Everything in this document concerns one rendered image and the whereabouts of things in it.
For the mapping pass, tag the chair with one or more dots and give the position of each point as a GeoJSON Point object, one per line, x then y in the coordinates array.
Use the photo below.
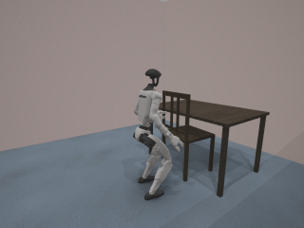
{"type": "Point", "coordinates": [186, 133]}

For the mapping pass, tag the right robot upper arm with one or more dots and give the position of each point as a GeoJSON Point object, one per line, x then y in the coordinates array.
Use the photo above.
{"type": "Point", "coordinates": [156, 100]}

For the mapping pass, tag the robot right hand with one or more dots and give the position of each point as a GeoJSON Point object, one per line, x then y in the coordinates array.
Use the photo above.
{"type": "Point", "coordinates": [174, 142]}

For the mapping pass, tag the left robot upper arm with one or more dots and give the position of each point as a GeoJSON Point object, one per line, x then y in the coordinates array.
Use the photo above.
{"type": "Point", "coordinates": [136, 108]}

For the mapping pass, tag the right robot shin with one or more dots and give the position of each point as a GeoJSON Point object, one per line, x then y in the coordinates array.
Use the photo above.
{"type": "Point", "coordinates": [160, 176]}

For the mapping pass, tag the robot right thigh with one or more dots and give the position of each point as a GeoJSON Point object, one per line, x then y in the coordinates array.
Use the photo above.
{"type": "Point", "coordinates": [152, 141]}

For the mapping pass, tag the table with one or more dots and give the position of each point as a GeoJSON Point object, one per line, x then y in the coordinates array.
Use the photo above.
{"type": "Point", "coordinates": [225, 116]}

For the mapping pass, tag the robot right forearm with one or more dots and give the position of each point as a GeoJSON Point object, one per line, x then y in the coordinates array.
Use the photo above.
{"type": "Point", "coordinates": [158, 124]}

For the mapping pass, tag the robot left hand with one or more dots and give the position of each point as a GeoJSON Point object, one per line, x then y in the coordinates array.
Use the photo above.
{"type": "Point", "coordinates": [162, 112]}

